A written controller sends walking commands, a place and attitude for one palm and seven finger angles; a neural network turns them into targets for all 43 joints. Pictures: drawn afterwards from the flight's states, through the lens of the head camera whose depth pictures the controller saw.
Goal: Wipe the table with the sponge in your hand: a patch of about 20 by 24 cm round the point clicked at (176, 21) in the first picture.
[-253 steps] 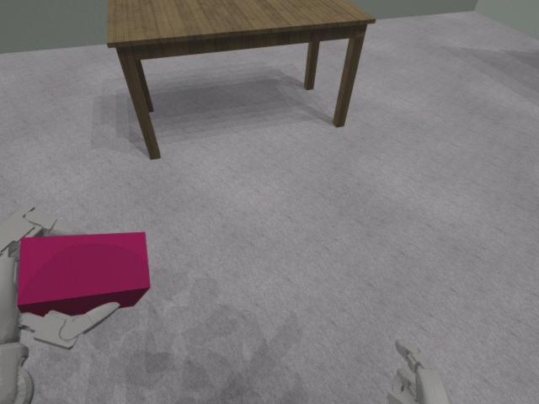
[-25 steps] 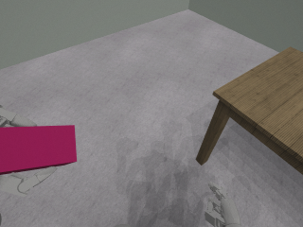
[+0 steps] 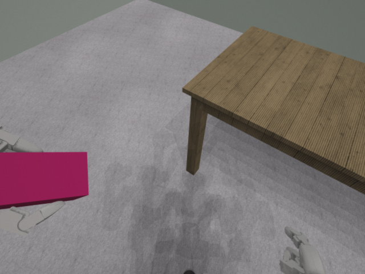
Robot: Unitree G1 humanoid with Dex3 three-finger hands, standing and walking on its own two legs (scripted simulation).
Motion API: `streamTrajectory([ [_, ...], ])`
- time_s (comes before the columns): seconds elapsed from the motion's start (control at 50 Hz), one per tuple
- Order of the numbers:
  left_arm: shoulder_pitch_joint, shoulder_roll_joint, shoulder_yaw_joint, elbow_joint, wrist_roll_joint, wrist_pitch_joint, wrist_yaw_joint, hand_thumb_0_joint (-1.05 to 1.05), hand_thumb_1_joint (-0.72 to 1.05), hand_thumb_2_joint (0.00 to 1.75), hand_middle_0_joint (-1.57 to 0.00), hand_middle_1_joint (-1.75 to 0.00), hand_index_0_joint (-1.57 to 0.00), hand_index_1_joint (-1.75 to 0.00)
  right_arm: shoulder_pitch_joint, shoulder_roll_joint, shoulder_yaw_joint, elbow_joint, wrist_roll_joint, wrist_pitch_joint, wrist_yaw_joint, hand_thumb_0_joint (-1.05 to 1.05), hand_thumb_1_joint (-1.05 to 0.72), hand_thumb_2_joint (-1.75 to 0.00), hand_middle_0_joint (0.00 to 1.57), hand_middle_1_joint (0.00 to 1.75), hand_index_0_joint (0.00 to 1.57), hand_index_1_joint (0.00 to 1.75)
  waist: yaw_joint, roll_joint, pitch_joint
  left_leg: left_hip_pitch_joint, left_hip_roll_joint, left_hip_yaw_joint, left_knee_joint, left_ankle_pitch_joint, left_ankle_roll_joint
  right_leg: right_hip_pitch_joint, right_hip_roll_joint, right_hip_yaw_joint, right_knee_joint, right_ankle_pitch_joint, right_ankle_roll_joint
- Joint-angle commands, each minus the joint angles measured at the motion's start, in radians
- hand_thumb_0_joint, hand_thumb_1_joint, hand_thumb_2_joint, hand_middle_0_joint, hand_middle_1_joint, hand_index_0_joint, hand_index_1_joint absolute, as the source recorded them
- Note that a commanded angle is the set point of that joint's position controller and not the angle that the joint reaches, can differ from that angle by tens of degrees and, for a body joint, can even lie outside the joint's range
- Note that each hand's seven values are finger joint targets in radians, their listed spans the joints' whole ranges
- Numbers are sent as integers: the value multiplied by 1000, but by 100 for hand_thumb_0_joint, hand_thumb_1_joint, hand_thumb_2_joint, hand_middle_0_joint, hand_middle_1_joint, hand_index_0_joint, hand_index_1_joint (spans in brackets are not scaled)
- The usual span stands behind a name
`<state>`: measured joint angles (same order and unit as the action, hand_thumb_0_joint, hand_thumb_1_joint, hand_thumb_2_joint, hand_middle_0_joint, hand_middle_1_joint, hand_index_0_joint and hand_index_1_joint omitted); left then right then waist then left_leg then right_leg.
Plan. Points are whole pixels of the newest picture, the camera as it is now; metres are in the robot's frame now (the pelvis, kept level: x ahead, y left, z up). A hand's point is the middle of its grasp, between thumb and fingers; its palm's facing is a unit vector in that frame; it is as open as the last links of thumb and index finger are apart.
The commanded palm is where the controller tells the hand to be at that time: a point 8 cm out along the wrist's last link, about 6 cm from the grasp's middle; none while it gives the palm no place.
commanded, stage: turn to face it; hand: left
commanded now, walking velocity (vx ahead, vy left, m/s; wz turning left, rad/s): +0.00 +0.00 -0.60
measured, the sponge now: (52, 180) +0.23 +0.22 +0.16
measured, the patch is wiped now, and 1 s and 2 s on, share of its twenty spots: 0.00 0.00 0.00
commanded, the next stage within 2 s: take the last steps up to it in 1.78 s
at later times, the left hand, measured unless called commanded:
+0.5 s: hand (150, 197) +0.21 +0.07 +0.17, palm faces +0.01 -0.83 -0.56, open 10.5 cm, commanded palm +0.16 +0.14 +0.18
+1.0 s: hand (183, 261) +0.13 +0.02 +0.18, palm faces -0.08 -0.88 -0.46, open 10.5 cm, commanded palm +0.11 +0.06 +0.18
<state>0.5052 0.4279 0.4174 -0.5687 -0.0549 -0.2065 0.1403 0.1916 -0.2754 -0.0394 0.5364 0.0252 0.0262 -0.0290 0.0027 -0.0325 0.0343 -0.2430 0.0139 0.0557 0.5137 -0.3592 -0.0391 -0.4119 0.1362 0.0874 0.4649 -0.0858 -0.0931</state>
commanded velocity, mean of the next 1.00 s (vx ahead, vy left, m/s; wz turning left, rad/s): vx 0.00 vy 0.00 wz -0.60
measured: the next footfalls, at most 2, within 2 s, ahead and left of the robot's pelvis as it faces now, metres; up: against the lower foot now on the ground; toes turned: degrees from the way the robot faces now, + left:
right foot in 0.30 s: +0.00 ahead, -0.16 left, +0.00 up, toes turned -19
left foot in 0.82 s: -0.05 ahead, +0.06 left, +0.00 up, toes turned -24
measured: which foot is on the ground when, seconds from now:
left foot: down 0.00-0.34, up 0.36-0.80, down 0.82-1.00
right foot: down 0.00-0.02, up 0.04-0.28, down 0.30-0.84, up 0.86-1.00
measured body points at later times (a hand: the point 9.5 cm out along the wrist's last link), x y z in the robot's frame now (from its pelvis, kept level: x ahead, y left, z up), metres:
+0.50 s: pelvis -0.08 -0.07 +0.00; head -0.02 -0.12 +0.44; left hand +0.20 +0.11 +0.20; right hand +0.01 -0.35 -0.11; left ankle -0.06 +0.10 -0.65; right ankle -0.03 -0.15 -0.73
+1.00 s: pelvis -0.18 -0.07 +0.00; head -0.16 -0.10 +0.45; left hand +0.13 +0.06 +0.21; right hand -0.13 -0.34 -0.10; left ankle -0.09 +0.07 -0.73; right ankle -0.18 -0.16 -0.68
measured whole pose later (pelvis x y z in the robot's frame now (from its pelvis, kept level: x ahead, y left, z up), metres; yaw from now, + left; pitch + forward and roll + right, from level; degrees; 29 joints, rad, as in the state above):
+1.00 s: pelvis -0.18 -0.07 +0.00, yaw -35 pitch -1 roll +2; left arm 0.46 0.37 0.37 -0.53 -0.03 -0.18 0.13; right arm 0.20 -0.16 0.02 0.51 0.02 0.00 0.00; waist 0.07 0.01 0.07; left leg -0.20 0.13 0.15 0.52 -0.28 -0.08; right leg -0.55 0.03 -0.03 1.04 -0.40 0.05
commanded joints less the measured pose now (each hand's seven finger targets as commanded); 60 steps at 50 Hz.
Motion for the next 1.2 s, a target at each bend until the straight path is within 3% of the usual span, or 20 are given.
streamTrajectory([
  [0.0,-76,125,76,-217,9,-57,4,0,10,130,-120,-160,-120,-160,-78,-89,-17,-182,-10,-46,-7,0,-90,-90,20,30,20,30,24,251,-155,195,350,-255,-210,155,148,-132,-85,94,237,-337,103],
  [0.02,-114,171,102,-254,23,-65,10,0,10,130,-120,-160,-120,-160,-81,-60,-13,-177,-7,-63,-9,0,-90,-90,20,30,20,30,44,290,-165,153,441,-288,-237,219,197,-158,-87,11,481,-401,120],
  [0.06,-122,129,64,-241,39,-57,13,0,10,130,-120,-160,-120,-160,-83,-41,-7,-156,-21,-76,-9,0,-90,-90,20,30,20,30,30,260,-64,7,425,-180,-217,291,199,-150,-134,-23,667,-360,133],
  [0.12,-222,97,8,-277,37,-41,9,0,10,130,-120,-160,-120,-160,-54,-57,-11,-139,-9,-100,3,0,-90,-90,20,30,20,30,28,285,-29,74,337,57,-156,452,120,-111,-156,-133,479,-320,152],
  [0.26,-198,102,35,-108,31,-28,7,0,10,130,-120,-160,-120,-160,-30,-66,-12,-128,-13,-132,21,0,-90,-90,20,30,20,30,14,254,-72,58,318,107,61,469,41,195,-116,-244,61,-161,149],
  [0.28,-186,118,53,-103,30,-32,7,0,10,130,-120,-160,-120,-160,-26,-58,-11,-128,-7,-129,27,0,-90,-90,20,30,20,30,17,166,-107,28,288,123,186,408,20,273,-154,-202,-14,-36,127],
  [0.32,-72,183,131,-68,29,-38,21,0,10,130,-120,-160,-120,-160,-56,-11,2,-156,-10,-117,26,0,-90,-90,20,30,20,30,35,-242,-188,-317,63,87,586,-269,-49,469,-440,282,-24,694,-53],
  [0.36,-4,199,166,-141,-10,-31,16,0,10,130,-120,-160,-120,-160,-91,-15,-13,-161,-1,-85,22,0,-90,-90,20,30,20,30,30,-185,-200,-300,98,-86,732,-211,-46,347,-446,301,-67,467,-40],
  [0.44,77,182,202,-239,-21,-66,28,0,10,130,-120,-160,-120,-160,-122,11,18,-142,-14,-25,33,0,-90,-90,20,30,20,30,8,-16,-270,-345,84,-72,682,-71,-65,412,-375,179,-41,346,-62],
  [0.7,-41,114,63,-133,-8,-13,27,0,10,130,-120,-160,-120,-160,-103,-66,-16,-149,-8,9,10,0,-90,-90,20,30,20,30,39,-105,-152,-42,-14,-22,181,-159,-10,68,-309,375,-288,-352,-24],
  [0.78,-152,126,34,-175,2,-37,11,0,10,130,-120,-160,-120,-160,-52,-73,-12,-156,-21,3,7,0,-90,-90,20,30,20,30,6,20,-147,213,55,-34,-161,-128,65,-88,-184,279,-172,-401,73],
  [0.82,-225,159,62,-254,21,-63,-1,0,10,130,-120,-160,-120,-160,-92,-79,-14,-180,-32,-30,4,0,-90,-90,20,30,20,30,23,306,-84,158,419,-355,-338,-169,204,-243,-49,34,411,-344,126],
  [0.84,-220,182,91,-240,34,-67,5,0,10,130,-120,-160,-120,-160,-101,-36,-7,-176,-26,-48,-5,0,-90,-90,20,30,20,30,26,280,-65,46,475,-310,-320,-72,244,-232,-89,-11,671,-323,142],
  [0.92,-137,102,46,-209,17,-42,0,0,10,130,-120,-160,-120,-160,-79,-45,-17,-164,-2,-75,22,0,-90,-90,20,30,20,30,41,289,-15,-9,360,38,-220,80,155,-185,-161,-83,678,-315,149],
  [1.04,-228,87,10,-113,31,-25,12,0,10,130,-120,-160,-120,-160,-20,-81,-18,-130,-4,-125,16,0,-90,-90,20,30,20,30,8,222,-44,-5,312,100,36,272,46,172,-104,-239,96,-208,164],
  [1.06,-242,100,23,-105,33,-28,12,0,10,130,-120,-160,-120,-160,-15,-71,-19,-124,0,-130,18,0,-90,-90,20,30,20,30,9,145,-77,-22,276,115,151,220,25,243,-135,-198,7,-99,144],
  [1.08,-255,141,48,-111,39,-36,18,0,10,130,-120,-160,-120,-160,-12,-47,-19,-122,3,-130,20,0,-90,-90,20,30,20,30,7,-61,-116,-95,186,138,358,53,-13,315,-266,-4,-57,139,73],
  [1.1,-217,217,125,-109,32,-41,30,0,10,130,-120,-160,-120,-160,-79,-20,-2,-149,-6,-130,13,0,-90,-90,20,30,20,30,37,-309,-134,-323,55,82,592,-309,-45,377,-448,323,-82,493,-39],
  [1.14,-121,218,153,-166,6,-34,26,0,10,130,-120,-160,-120,-160,-120,-34,-20,-146,0,-102,12,0,-90,-90,20,30,20,30,38,-207,-178,-269,82,-106,740,-203,-36,267,-450,366,-126,239,-1],
  [1.18,50,204,193,-206,-18,-60,28,0,10,130,-120,-160,-120,-160,-136,14,18,-129,-11,-69,22,0,-90,-90,20,30,20,30,31,-38,-224,-367,79,-109,778,-92,-53,390,-391,280,-37,291,-57],
])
